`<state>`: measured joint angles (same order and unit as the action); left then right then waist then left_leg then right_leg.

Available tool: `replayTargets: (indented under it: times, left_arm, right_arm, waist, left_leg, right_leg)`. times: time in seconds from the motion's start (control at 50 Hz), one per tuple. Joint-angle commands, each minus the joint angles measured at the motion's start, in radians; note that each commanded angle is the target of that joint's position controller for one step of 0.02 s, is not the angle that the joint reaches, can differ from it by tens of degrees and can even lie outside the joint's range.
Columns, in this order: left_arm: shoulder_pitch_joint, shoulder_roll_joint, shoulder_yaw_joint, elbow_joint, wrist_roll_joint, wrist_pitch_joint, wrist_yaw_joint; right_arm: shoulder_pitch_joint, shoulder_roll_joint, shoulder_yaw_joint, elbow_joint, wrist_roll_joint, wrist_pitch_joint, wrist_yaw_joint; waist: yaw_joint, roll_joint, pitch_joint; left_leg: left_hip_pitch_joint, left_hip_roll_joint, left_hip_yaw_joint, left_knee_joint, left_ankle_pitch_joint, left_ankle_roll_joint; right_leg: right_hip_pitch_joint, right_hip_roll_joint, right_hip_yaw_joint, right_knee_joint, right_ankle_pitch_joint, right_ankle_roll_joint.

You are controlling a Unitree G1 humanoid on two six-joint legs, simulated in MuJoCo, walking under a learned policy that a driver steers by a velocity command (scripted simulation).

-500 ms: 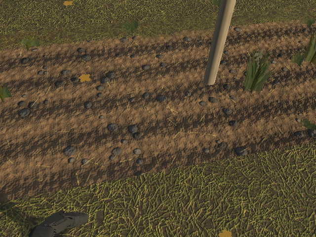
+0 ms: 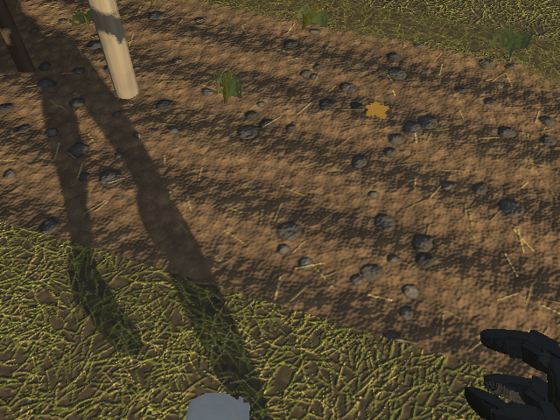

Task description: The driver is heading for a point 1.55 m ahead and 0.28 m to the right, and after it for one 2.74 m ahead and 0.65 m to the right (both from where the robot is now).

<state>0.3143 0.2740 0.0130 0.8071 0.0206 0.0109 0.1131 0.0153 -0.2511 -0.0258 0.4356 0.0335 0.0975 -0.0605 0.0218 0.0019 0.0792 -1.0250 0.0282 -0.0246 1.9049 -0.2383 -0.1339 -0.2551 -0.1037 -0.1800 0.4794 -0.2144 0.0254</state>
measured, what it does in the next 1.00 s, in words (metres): walks ahead, turning right: left foot, then right foot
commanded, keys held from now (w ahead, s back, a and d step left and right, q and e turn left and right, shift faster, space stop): q+shift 0.08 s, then e+shift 0.84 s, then w+e+shift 0.06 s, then w+q+shift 0.02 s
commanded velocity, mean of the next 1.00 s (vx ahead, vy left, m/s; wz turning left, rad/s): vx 0.02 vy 0.00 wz -0.37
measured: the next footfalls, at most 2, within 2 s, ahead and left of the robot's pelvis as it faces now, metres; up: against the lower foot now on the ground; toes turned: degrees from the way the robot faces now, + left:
left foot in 0.16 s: +0.13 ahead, +0.17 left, +0.00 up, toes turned +11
right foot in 0.70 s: +0.11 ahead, -0.09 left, +0.00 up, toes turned -19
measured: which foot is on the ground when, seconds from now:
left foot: up 0.00-0.14, down 0.16-0.70, up 0.72-1.00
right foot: down 0.00-0.16, up 0.18-0.68, down 0.70-1.00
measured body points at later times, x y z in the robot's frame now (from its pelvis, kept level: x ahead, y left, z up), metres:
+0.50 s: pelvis +0.06 +0.06 +0.00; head +0.08 +0.08 +0.45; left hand +0.19 +0.34 -0.12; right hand +0.15 -0.20 -0.12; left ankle +0.09 +0.16 -0.74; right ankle +0.10 -0.08 -0.62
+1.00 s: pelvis +0.11 +0.00 +0.00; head +0.14 -0.04 +0.44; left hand +0.37 +0.20 -0.08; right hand +0.20 -0.32 -0.09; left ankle +0.30 +0.11 -0.67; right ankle +0.08 -0.07 -0.74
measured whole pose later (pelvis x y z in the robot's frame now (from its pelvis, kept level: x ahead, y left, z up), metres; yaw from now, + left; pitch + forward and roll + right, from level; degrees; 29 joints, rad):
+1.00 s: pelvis +0.11 +0.00 +0.00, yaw -28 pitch +4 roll +2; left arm 0.21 0.29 0.08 0.63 -0.03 0.06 0.05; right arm 0.02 -0.25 -0.07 0.63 -0.02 0.00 -0.03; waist 0.02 0.03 0.00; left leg -0.74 -0.01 -0.12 0.97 -0.16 -0.09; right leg -0.36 0.09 0.14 0.57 -0.27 -0.06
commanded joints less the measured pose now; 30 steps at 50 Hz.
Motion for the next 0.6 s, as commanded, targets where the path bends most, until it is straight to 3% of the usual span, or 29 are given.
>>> replayTargets:
  times: [0.02, 0.04, 0.06, 0.08, 0.1, 0.12, 0.14, 0.16, 0.18, 0.2, 0.22, 0.24, 0.28, 0.3, 0.32, 0.36, 0.46, 0.52, 0.6]
  left_arm:
    - [-0.107, 0.149, 0.042, -0.107, -0.008, 0.004, 0.029]
    - [-0.105, 0.181, 0.061, -0.103, -0.021, 0.008, 0.02]
    - [-0.061, 0.208, 0.083, -0.099, -0.025, 0.012, 0.006]
    - [-0.029, 0.222, 0.098, -0.097, -0.027, 0.013, -0.007]
    - [-0.017, 0.22, 0.106, -0.099, -0.034, 0.016, -0.018]
    - [-0.025, 0.205, 0.105, -0.103, -0.042, 0.02, -0.026]
    - [-0.012, 0.173, 0.094, -0.096, -0.044, 0.021, -0.039]
    - [0.053, 0.114, 0.074, -0.062, -0.031, 0.016, -0.057]
    - [0.055, 0.043, 0.048, -0.074, 0.009, 0.003, -0.075]
    - [0.039, -0.019, 0.017, -0.15, 0.01, -0.015, -0.091]
    - [-0.13, 0.086, 0.052, -0.122, -0.061, -0.024, -0.086]
    - [-0.174, 0.099, 0.062, -0.139, -0.083, -0.008, -0.071]
    - [-0.087, 0.113, 0.081, -0.076, -0.03, 0.034, -0.035]
    - [-0.046, 0.129, 0.094, -0.062, -0.016, 0.047, -0.03]
    - [-0.044, 0.134, 0.103, -0.068, -0.013, 0.053, -0.028]
    - [-0.098, 0.107, 0.104, -0.105, -0.019, 0.056, -0.027]
    - [-0.19, 0.027, 0.072, -0.213, -0.004, 0.065, -0.054]
    - [-0.252, -0.005, 0.052, -0.264, -0.016, 0.061, -0.086]
    - [-0.26, 0.022, 0.06, -0.282, -0.048, 0.06, -0.115]
  right_arm:
    - [-0.012, -0.004, -0.006, -0.087, -0.012, -0.004, 0.01]
    - [-0.042, 0.011, -0.005, -0.084, -0.005, -0.016, 0.025]
    - [-0.08, 0.009, -0.008, -0.079, 0.015, -0.03, 0.039]
    - [-0.091, 0.001, -0.014, -0.073, 0.028, -0.036, 0.054]
    - [-0.091, -0.012, -0.021, -0.067, 0.031, -0.04, 0.066]
    - [-0.054, -0.03, -0.031, -0.045, 0.029, -0.043, 0.074]
    - [0.018, -0.066, -0.053, -0.003, 0.024, -0.049, 0.078]
    - [0.102, -0.12, -0.082, 0.045, 0.025, -0.058, 0.071]
    - [0.181, -0.176, -0.093, 0.065, 0.003, -0.07, 0.063]
    - [0.248, -0.221, -0.085, 0.085, -0.051, -0.079, 0.063]
    - [0.363, -0.148, -0.075, 0.147, -0.098, -0.092, 0.078]
    - [0.303, -0.154, -0.073, 0.194, -0.09, -0.103, 0.083]
    - [0.13, -0.072, -0.051, 0.203, -0.06, -0.092, 0.066]
    - [0.079, -0.078, -0.053, 0.205, -0.068, -0.09, 0.054]
    - [0.061, -0.093, -0.059, 0.199, -0.076, -0.091, 0.039]
    - [0.084, -0.091, -0.056, 0.21, -0.074, -0.097, 0.008]
    - [0.186, -0.082, -0.052, 0.263, -0.057, -0.095, -0.043]
    - [0.193, -0.12, -0.066, 0.258, -0.056, -0.081, -0.052]
    - [0.187, -0.182, -0.092, 0.247, -0.042, -0.071, -0.027]
  waist:
    - [-0.051, -0.12, -0.11]
    - [-0.031, -0.149, -0.13]
    - [0.006, -0.185, -0.152]
    - [0.023, -0.215, -0.155]
    - [0.036, -0.221, -0.142]
    - [0.021, -0.195, -0.122]
    - [-0.005, -0.121, -0.122]
    - [-0.03, -0.004, -0.138]
    - [-0.045, 0.191, -0.151]
    - [-0.03, 0.397, -0.357]
    - [-0.178, 0.179, -0.335]
    - [-0.125, 0.208, -0.203]
    - [-0.024, 0.245, -0.117]
    - [0.016, 0.242, -0.113]
    - [0.022, 0.21, -0.124]
    - [0.002, 0.126, -0.129]
    - [-0.022, 0.098, -0.133]
    - [-0.038, 0.132, -0.148]
    - [-0.041, 0.16, -0.147]
  left_leg:
    - [0.251, 0.05, 0.014, -0.584, 0.299, 0.023]
    - [0.355, 0.043, 0.038, -0.786, 0.271, 0.037]
    - [0.439, 0.022, 0.089, -0.894, 0.207, 0.047]
    - [0.49, 0.016, 0.113, -0.944, 0.127, 0.063]
    - [0.547, 0.007, 0.119, -1.025, 0.028, 0.086]
    - [0.612, -0.003, 0.116, -1.168, 0.007, 0.116]
    - [0.735, -0.026, 0.104, -1.318, 0.032, 0.147]
    - [0.913, -0.031, 0.059, -1.402, 0.122, 0.179]
    - [1.103, 0.126, -0.125, -1.326, 0.595, 0.222]
    - [1.183, 0.459, -0.497, -1.387, 0.723, 0.476]
    - [1.036, 0.435, -0.525, -1.497, 0.481, 0.531]
    - [0.921, 0.393, -0.375, -1.531, 0.304, 0.473]
    - [0.751, 0.321, -0.238, -1.564, 0.073, 0.358]
    - [0.674, 0.29, -0.171, -1.582, 0.041, 0.323]
    - [0.664, 0.287, -0.15, -1.593, 0.006, 0.31]
    - [0.699, 0.318, -0.125, -1.594, 0.005, 0.305]
    - [0.809, 0.345, -0.025, -1.567, 0.011, 0.301]
    - [0.791, 0.359, 0.035, -1.551, -0.037, 0.3]
    - [0.713, 0.389, 0.094, -1.534, -0.12, 0.269]
  right_leg:
    - [-0.062, -0.149, 0.021, -0.113, 0.102, -0.149]
    - [-0.052, -0.149, 0.001, -0.12, 0.045, -0.144]
    - [-0.017, -0.184, 0.003, -0.127, -0.04, -0.136]
    - [0.011, -0.241, 0.028, -0.135, -0.09, -0.14]
    - [0.012, -0.281, 0.066, -0.144, -0.106, -0.147]
    - [0.014, -0.287, 0.084, -0.123, -0.098, -0.141]
    - [0.003, -0.265, 0.079, -0.045, -0.069, -0.116]
    - [-0.069, -0.221, 0.038, 0.092, -0.043, -0.064]
    - [-0.308, -0.136, -0.02, 0.402, -0.322, 0.021]
    - [-0.487, -0.051, 0.105, 0.705, -0.534, 0.079]
    - [-0.497, 0.031, 0.331, 0.798, -0.483, 0.065]
    - [-0.548, 0.046, 0.348, 0.805, -0.422, 0.042]
    - [-0.493, 0.055, 0.342, 0.8, -0.307, 0.048]
    - [-0.427, 0.076, 0.295, 0.844, -0.236, 0.06]
    - [-0.429, 0.103, 0.256, 0.921, -0.183, 0.066]
    - [-0.498, 0.114, 0.259, 0.997, -0.104, 0.064]
    - [-0.596, 0.063, 0.218, 0.851, 0.04, 0.07]
    - [-0.501, 0.035, 0.166, 0.654, 0.044, 0.067]
    - [-0.282, 0.055, 0.079, 0.463, -0.096, 0.012]
Velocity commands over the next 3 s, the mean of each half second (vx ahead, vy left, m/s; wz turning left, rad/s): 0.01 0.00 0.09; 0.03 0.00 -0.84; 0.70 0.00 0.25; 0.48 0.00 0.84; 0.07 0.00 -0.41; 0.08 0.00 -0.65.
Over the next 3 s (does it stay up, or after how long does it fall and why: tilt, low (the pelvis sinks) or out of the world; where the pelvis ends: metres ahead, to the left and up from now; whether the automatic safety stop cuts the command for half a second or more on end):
stays up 0.88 -0.17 -0.01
